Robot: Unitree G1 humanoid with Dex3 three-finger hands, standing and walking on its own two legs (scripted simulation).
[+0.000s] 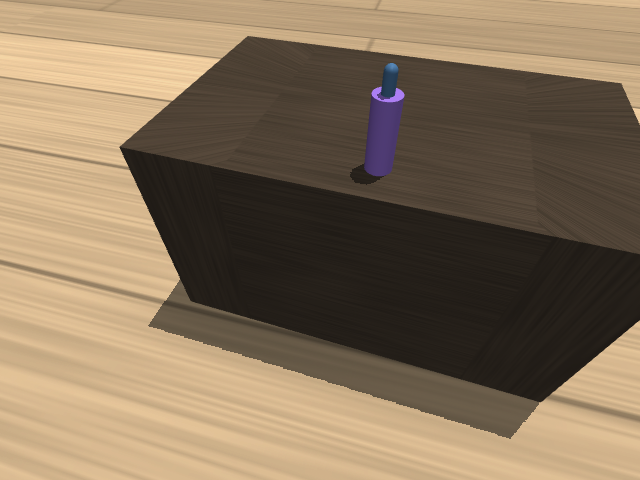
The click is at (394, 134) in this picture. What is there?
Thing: necked bottle
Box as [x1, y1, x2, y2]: [364, 63, 404, 175]
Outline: 393,63 389,63 385,66 383,72 382,86 375,88 371,94 364,168 367,172 373,175 387,174 391,170 404,94 401,90 395,87 398,69 397,66
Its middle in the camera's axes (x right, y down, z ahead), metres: +0.13 -0.25 +0.81
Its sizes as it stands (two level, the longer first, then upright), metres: 0.066 0.066 0.242
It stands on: a support 0.70 m high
